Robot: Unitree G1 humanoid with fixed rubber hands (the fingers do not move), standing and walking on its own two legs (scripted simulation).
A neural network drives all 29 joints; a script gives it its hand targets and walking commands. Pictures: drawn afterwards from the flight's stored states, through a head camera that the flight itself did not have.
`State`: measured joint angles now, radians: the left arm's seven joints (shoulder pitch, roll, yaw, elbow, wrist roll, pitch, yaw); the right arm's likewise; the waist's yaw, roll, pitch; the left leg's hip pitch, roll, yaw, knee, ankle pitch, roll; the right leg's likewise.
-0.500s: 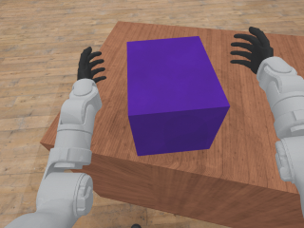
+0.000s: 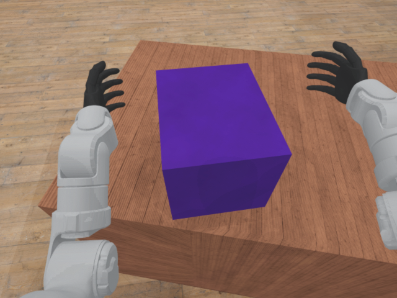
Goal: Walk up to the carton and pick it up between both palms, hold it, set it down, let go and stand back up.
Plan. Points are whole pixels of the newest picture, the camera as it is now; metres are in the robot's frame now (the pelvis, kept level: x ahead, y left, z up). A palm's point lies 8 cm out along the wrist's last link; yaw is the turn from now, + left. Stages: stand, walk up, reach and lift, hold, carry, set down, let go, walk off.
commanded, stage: set down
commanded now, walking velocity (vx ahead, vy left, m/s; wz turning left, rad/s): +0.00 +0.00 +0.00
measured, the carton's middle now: (211, 139) +0.44 +0.05 +0.05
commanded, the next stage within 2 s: none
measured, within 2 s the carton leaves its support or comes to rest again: neither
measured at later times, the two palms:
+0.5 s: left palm (97, 155) +0.29 +0.22 +0.15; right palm (355, 132) +0.41 -0.21 +0.15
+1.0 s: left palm (104, 184) +0.26 +0.21 +0.12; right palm (370, 178) +0.34 -0.24 +0.12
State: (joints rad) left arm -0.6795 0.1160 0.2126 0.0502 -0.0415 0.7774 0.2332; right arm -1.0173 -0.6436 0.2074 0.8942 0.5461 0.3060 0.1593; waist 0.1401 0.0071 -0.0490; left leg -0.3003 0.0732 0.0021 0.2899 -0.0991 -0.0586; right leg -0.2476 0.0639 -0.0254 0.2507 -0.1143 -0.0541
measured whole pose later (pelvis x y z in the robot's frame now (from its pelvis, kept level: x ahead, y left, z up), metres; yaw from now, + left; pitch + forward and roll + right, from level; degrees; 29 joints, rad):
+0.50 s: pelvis -0.01 -0.01 +0.00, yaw +0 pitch +4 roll +0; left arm -0.31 0.06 0.24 -0.26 -0.03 0.80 0.20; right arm -0.66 -0.58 0.17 0.57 0.52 0.29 0.13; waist 0.08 -0.01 -0.06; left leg -0.26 0.08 0.01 0.28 -0.09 -0.06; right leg -0.24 0.07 -0.02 0.30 -0.14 -0.07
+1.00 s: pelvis -0.01 +0.01 +0.00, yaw -2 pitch +2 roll +0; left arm -0.07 -0.02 0.11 -0.36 0.01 0.71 0.28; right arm -0.38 -0.58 0.08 0.47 0.49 0.19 0.20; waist 0.06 -0.01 -0.04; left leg -0.22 0.06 0.05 0.30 -0.11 -0.04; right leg -0.21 0.05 0.02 0.33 -0.15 -0.05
